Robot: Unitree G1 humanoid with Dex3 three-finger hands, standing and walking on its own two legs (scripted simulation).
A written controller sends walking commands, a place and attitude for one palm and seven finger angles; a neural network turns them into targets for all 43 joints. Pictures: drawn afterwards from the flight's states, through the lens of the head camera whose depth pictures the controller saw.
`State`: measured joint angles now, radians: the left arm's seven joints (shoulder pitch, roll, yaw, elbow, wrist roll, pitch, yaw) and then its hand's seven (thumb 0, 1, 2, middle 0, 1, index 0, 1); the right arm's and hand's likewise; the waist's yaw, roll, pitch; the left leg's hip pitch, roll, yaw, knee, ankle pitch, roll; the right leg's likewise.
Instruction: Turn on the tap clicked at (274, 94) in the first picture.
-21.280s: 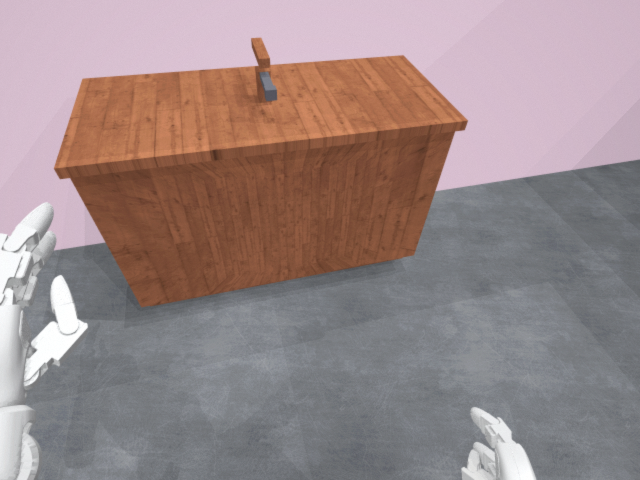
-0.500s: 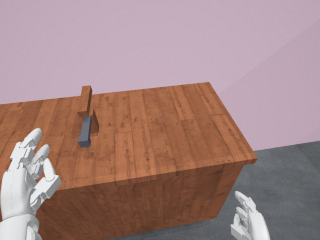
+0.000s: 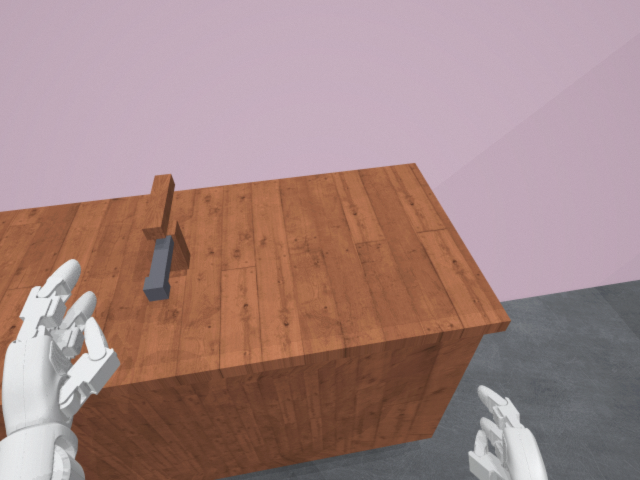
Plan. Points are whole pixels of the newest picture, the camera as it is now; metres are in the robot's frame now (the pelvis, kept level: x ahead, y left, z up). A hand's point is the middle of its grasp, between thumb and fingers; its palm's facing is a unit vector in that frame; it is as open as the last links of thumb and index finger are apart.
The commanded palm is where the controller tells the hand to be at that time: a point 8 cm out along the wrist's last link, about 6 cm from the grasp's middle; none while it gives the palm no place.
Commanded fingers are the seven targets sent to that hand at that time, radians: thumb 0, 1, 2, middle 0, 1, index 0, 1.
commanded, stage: reach beside the lever's end, fingers flat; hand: left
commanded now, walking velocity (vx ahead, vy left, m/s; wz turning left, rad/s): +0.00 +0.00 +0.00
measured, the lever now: (157, 288) +0.35 +0.30 +0.03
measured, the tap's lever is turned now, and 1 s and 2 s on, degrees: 0 0 0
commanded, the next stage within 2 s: none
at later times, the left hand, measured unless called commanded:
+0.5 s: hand (122, 337) +0.23 +0.26 +0.10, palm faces +0.48 -0.87 -0.12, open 7.5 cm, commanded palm +0.19 +0.30 +0.10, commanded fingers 0.00 0.90 0.90 -0.19 -0.26 -0.19 -0.26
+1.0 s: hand (116, 318) +0.27 +0.30 +0.07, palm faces +0.51 -0.85 -0.10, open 7.6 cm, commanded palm +0.23 +0.34 +0.07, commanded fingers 0.00 0.90 0.90 -0.17 -0.20 -0.17 -0.20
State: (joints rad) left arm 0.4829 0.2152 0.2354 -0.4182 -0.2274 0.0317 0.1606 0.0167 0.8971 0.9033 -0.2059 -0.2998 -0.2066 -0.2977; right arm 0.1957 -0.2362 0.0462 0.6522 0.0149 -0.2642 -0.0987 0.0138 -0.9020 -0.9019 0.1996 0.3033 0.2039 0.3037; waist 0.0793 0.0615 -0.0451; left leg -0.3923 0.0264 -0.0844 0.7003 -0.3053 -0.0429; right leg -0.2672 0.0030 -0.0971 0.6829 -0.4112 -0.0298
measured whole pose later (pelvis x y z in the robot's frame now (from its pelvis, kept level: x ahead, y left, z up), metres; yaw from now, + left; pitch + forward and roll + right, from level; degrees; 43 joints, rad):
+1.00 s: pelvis -0.01 +0.02 -0.01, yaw -1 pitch +5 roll -2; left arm 0.10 0.26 0.36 0.16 -0.20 -0.20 0.13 0.02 0.90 0.90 -0.18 -0.22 -0.18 -0.22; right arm 0.19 -0.24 0.02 0.70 0.00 -0.19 -0.08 0.01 -0.90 -0.90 0.20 0.30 0.20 0.30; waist 0.03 0.04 -0.05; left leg -0.55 0.03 -0.07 0.79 -0.32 -0.03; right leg -0.43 0.00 -0.08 0.76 -0.41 -0.01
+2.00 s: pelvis -0.01 +0.03 -0.03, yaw -3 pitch +12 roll -3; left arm -0.09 0.32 0.47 0.42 -0.17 -0.33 0.12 0.02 0.90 0.90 -0.16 -0.15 -0.16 -0.15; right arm 0.26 -0.24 0.00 0.67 -0.01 -0.08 -0.05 0.01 -0.90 -0.90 0.20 0.30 0.20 0.30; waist -0.02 0.04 -0.10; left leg -0.78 0.04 -0.06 0.97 -0.40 -0.02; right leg -0.65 0.02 -0.07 0.91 -0.47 0.00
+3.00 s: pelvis -0.01 +0.02 -0.04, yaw -2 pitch +12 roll -3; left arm -0.16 0.26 0.38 0.46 -0.14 -0.33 0.20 0.01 0.89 0.90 -0.15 -0.15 -0.15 -0.15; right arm 0.23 -0.24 0.00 0.68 -0.01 -0.07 -0.04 0.01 -0.90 -0.90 0.20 0.30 0.20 0.30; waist -0.01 0.04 -0.11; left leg -0.80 0.04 -0.08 0.98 -0.40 -0.03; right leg -0.66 0.02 -0.08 0.93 -0.48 -0.01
